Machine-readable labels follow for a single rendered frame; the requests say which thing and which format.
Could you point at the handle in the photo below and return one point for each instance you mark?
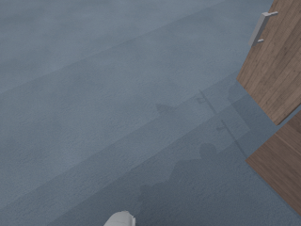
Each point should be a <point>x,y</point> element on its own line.
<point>254,39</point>

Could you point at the left robot thigh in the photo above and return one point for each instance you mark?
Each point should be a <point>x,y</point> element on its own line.
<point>121,219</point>

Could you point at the cupboard door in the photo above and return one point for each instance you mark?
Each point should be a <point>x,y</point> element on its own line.
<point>271,73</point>

